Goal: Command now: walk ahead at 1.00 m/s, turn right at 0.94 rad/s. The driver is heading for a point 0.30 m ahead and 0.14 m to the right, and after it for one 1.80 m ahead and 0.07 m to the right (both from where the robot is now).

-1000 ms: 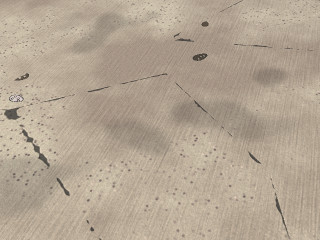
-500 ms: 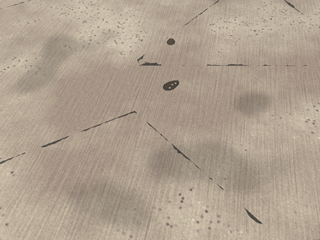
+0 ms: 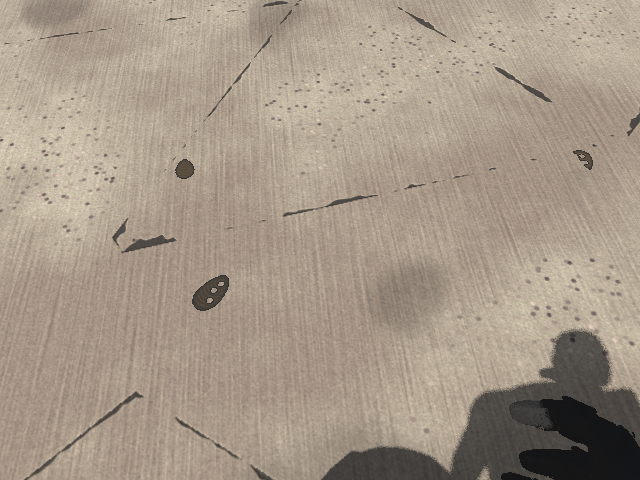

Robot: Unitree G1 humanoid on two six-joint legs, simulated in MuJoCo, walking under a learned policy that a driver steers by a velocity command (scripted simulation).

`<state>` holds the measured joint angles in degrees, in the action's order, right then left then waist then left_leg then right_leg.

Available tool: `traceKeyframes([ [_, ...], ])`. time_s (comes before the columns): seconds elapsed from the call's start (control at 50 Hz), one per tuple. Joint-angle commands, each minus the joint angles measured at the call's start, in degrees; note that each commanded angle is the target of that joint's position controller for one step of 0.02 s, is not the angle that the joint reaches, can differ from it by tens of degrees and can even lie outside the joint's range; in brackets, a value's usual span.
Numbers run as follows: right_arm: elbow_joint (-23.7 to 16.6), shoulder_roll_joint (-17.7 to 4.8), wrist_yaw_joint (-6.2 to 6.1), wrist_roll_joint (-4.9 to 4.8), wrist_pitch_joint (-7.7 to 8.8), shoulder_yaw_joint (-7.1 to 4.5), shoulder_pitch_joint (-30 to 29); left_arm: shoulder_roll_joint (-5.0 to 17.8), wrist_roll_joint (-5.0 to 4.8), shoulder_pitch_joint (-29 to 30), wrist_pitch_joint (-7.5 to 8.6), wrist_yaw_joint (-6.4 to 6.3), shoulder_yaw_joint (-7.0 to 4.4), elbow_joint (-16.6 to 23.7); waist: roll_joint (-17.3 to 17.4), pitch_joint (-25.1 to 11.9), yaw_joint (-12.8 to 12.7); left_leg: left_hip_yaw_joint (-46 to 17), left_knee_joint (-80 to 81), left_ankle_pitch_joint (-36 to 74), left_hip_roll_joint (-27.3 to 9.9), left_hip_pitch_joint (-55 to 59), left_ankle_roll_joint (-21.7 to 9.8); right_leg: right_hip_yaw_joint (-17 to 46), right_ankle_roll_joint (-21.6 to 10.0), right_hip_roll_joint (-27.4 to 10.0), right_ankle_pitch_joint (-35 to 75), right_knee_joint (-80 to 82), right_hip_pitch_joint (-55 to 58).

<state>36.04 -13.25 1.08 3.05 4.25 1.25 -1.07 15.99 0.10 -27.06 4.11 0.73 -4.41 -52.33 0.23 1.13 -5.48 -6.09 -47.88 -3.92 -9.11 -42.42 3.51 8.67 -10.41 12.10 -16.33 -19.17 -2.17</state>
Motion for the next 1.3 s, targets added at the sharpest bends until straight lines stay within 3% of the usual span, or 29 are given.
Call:
traceKeyframes([
  [0.02, -4.9, -4.4, 0.14, -1.12, 0.15, -0.68, -5.5, 9.9, -0.56, 0.2, 1.16, 0.28, -2.59, 4.5, -2.1, 2.7, -0.6, 7.1, 10.6, 9.1, 6.2, 12.8, -0.8, 13.2, -4.6, -11.2, 27.5, 6.9, -11.0],
  [0.1, -4.1, -9.8, -0.98, -1.58, 0.88, -2.63, 2.1, 12.8, 0.0, 2.8, 0.96, -0.45, -3.34, 6.0, -3.7, -4.8, 3.9, 5.2, 19.4, 2.3, 10.5, 28.3, -2.8, 14.9, 0.1, -12.4, 44.6, -6.8, -2.8],
  [0.14, 0.8, -15.8, -3.02, -1.33, 1.35, -5.44, 25.0, 13.3, 0.53, 9.0, 1.81, 0.11, -3.31, 7.9, -3.0, -16.7, 16.9, 1.8, 15.7, -8.7, 4.9, 54.5, -4.6, 12.1, 2.2, -9.3, 39.2, -33.0, -13.3],
  [0.16, 2.3, -19.6, -3.82, 1.32, 1.5, -6.66, 33.8, 3.1, -0.3, 8.2, 2.3, -0.16, -0.71, 10.3, 10.9, -23.5, 17.0, -16.9, 18.8, -28.8, -11.7, 69.3, -6.8, 6.2, 2.5, -4.4, -3.5, -53.1, -28.4],
  [0.18, 1.8, -22.1, -2.83, 1.34, 1.09, -7.52, 27.1, 2.6, -2.52, 2.5, 1.77, -0.25, 0.73, 13.8, 26.5, -28.5, 9.5, -47.3, 31.7, -38.4, -20.8, 70.2, -11.7, 0.7, 3.2, -4.3, -12.2, -63.1, -39.7],
  [0.2, -0.2, -14.3, -2.37, 0.94, 0.53, -6.58, 19.7, 6.9, -0.6, 7.3, 0.33, -0.84, 0.36, 11.4, 12.5, -17.3, 9.9, -39.4, 33.2, -46.0, -16.3, 60.8, -11.2, -1.2, 3.0, -9.8, -5.0, -64.2, -43.6],
  [0.24, 2.1, -8.7, -1.94, 0.62, 0.06, -5.12, 19.6, 7.0, 1.53, 14.4, -0.75, 0.77, 0.07, 11.8, 0.5, -5.8, 10.3, -17.3, 32.2, -21.8, -10.3, 47.4, -8.9, -3.3, 4.0, -13.9, -0.4, -58.4, -41.4],
  [0.32, 8.0, -5.6, -0.84, -1.56, 2.04, -4.32, 22.6, 2.3, 1.95, 19.2, -3.6, 3.31, 1.66, 17.0, 4.6, 0.2, 6.5, -3.1, 36.9, -9.2, -8.1, 39.0, -7.9, -4.3, 4.7, -18.1, 1.5, -57.5, -44.8],
  [0.4, 8.8, -8.0, -0.58, -1.48, 3.52, -4.72, 19.6, 2.9, 1.66, 24.6, -4.06, 4.26, 2.59, 21.3, 5.0, 3.3, 3.4, 11.8, 40.8, 4.4, -5.9, 34.3, -6.5, -7.1, 4.7, -18.3, 12.6, -47.4, -43.2],
  [0.46, 10.7, -9.6, -0.94, -1.49, 3.48, -5.04, 22.8, 3.1, 1.95, 32.0, -3.85, 5.38, 3.22, 23.0, 1.7, 7.8, 5.3, 20.5, 42.9, 15.8, -3.2, 35.6, -5.2, -15.1, 2.5, -16.1, 16.7, -31.7, -37.5],
  [0.5, 11.1, -12.5, -1.4, -1.26, 3.22, -5.23, 26.2, 2.1, 1.92, 31.4, -3.38, 5.38, 3.61, 22.6, 3.8, 6.0, 4.9, 22.4, 37.5, 43.6, -4.1, 38.6, -4.7, -18.1, 0.2, -11.9, 14.9, -26.8, -29.4],
  [0.54, 12.1, -16.0, -1.93, -1.32, 1.9, -5.69, 27.5, 4.2, 2.89, 23.5, -2.68, 4.06, 2.81, 19.4, 6.1, 1.5, -0.1, 21.3, 27.7, 60.6, -6.8, 42.7, -6.4, -16.8, -1.9, -7.3, 9.2, -23.1, -18.9],
  [0.58, 10.8, -17.9, -2.41, -1.48, 0.16, -5.93, 23.1, 9.7, 2.96, 1.4, -2.39, 1.99, -0.1, 11.9, 5.9, -8.0, -11.3, 21.0, -0.4, 56.6, -6.2, 35.5, -8.4, -12.3, -3.7, -6.2, 6.7, -14.5, 6.4],
  [0.6, 8.6, -12.0, -1.62, -1.45, 0.16, -4.81, 25.8, 15.1, 3.05, 2.6, -2.71, 0.82, -1.81, 11.5, -7.3, -13.1, -5.8, 20.0, -24.2, 1.6, 1.8, 21.2, -7.4, 2.5, -2.7, -17.3, -2.2, -14.4, 18.8],
  [0.62, 5.6, -7.1, -1.05, -4.52, 0.25, -3.4, 34.1, 19.1, 3.86, 5.3, -2.43, 0.35, -2.17, 14.7, -14.4, -26.1, 0.3, 6.3, -44.6, -27.4, 9.0, 2.9, -6.7, 34.4, -9.5, -36.4, -5.3, -7.1, 33.6],
  [0.64, 4.6, -12.1, -1.4, -4.09, 0.7, -4.42, 22.7, 15.6, 3.1, 3.4, -2.48, -0.39, -2.31, 14.0, -1.0, -22.3, -4.5, 0.6, -44.8, -18.1, 7.9, -0.8, -7.5, 30.4, -6.4, -32.6, -8.3, -0.1, 26.1],
  [0.68, 5.4, -8.7, -0.85, -3.47, 0.49, -3.73, 21.5, 10.2, 2.94, 7.8, -0.31, -0.83, -0.83, 10.2, 3.0, -3.5, 2.7, 1.7, -33.8, -12.1, 2.7, 0.5, -7.4, 16.2, -2.9, -29.2, -1.6, 3.7, 4.4],
  [0.74, 9.3, -6.1, 0.79, -2.01, -2.88, -3.66, 26.3, 4.9, 1.63, 10.3, 2.29, -0.51, 0.71, 9.0, -1.0, 0.2, 7.7, 0.6, -27.1, -9.2, 0.0, 10.2, -6.1, 4.4, 0.7, -25.3, 0.6, 9.9, -10.1],
  [0.82, 7.3, -4.4, 1.82, -2.66, -3.83, -3.73, 15.6, 3.8, 0.72, 7.3, 4.25, 0.32, 0.83, 6.2, -3.0, 5.7, 6.0, 3.6, -17.5, 1.1, 0.3, 2.0, -6.7, -10.7, 6.2, -20.5, 18.0, 14.1, -8.2],
  [0.9, 4.7, -3.8, 2.94, -2.9, -2.64, -2.96, 7.0, 3.4, 0.7, 4.9, 4.5, -0.34, 1.55, 4.9, -1.6, 6.0, 4.5, 11.8, -3.9, 10.4, 4.1, 2.5, -8.9, -20.9, 8.6, -18.1, 36.4, 14.2, -2.5],
  [0.98, 4.0, -5.7, 3.56, -2.36, -2.66, -2.81, 7.2, 8.4, 0.93, 3.9, 3.7, -2.88, 1.21, 4.4, -5.0, 2.1, 7.3, 18.7, 7.6, 10.1, 11.3, 12.3, -12.5, -24.3, 11.2, -21.2, 73.1, 5.5, 7.8],
  [1.04, 10.9, -12.6, 2.21, -2.37, -3.51, -5.81, 33.8, 13.4, 2.59, 11.7, 0.54, -4.35, -0.4, 7.1, -7.9, -9.7, 21.4, 14.9, 6.9, -3.5, 15.0, 37.5, -16.8, -21.9, 10.4, -24.8, 84.5, -28.0, 3.6],
  [1.06, 12.5, -15.6, 1.15, -4.18, -4.1, -8.33, 42.5, 14.6, 1.43, 16.8, 0.01, -3.82, -1.24, 8.1, -0.5, -12.9, 28.7, 8.2, 15.4, -4.6, 13.2, 50.7, -20.2, -23.1, 10.4, -17.3, 62.4, -56.4, -6.7],
  [1.08, 12.8, -18.2, 0.4, -3.64, -4.05, -8.2, 34.3, 1.2, 3.32, 14.3, 1.53, -1.49, 2.68, 10.8, 13.6, -4.6, 14.9, -4.5, 9.4, 3.2, 6.1, 54.2, -22.5, -17.8, 10.6, -8.4, -10.2, -75.5, -32.1],
  [1.1, 9.5, -22.7, 0.26, -2.14, -4.53, -9.36, 29.0, 1.9, 1.5, 11.2, 2.8, -1.26, 3.23, 16.7, 15.5, -17.0, 11.7, -35.7, 23.1, -14.1, -3.7, 65.6, -35.7, -5.0, 12.3, -6.1, -13.7, -85.0, -47.2],
  [1.12, 8.0, -17.9, -0.6, -1.59, -4.54, -8.78, 27.3, 4.9, 2.42, 14.2, 4.44, -0.89, 3.68, 17.2, 3.8, -10.4, 11.6, -43.2, 35.6, -29.1, -6.4, 58.3, -32.1, -1.3, 10.5, -10.6, -8.2, -77.6, -51.2],
  [1.14, 9.1, -13.3, -0.81, -1.69, -4.31, -7.61, 25.6, 6.4, 2.53, 17.2, 4.57, -0.67, 3.31, 17.3, -5.2, -2.9, 8.8, -37.4, 37.5, -31.0, -4.2, 47.7, -27.5, -1.3, 10.2, -14.0, -3.8, -68.9, -48.2],
  [1.22, 8.1, -12.4, -0.79, -2.77, -0.85, -6.68, 21.7, 4.0, 4.78, 16.2, -0.14, -0.63, 4.68, 17.3, -6.2, 3.6, 2.4, -20.3, 38.9, -14.4, 5.7, 22.0, -23.8, -4.9, 13.6, -18.9, -2.8, -52.5, -34.7],
  [1.3, 7.6, -13.5, -0.5, -3.39, -0.06, -7.46, 23.6, 2.1, 2.79, 28.7, -0.51, 0.49, 5.8, 22.4, -2.5, 4.5, 7.3, -13.3, 39.2, 0.1, 11.6, 19.4, -19.8, -8.8, 14.4, -17.6, 14.7, -29.4, -29.0],
])
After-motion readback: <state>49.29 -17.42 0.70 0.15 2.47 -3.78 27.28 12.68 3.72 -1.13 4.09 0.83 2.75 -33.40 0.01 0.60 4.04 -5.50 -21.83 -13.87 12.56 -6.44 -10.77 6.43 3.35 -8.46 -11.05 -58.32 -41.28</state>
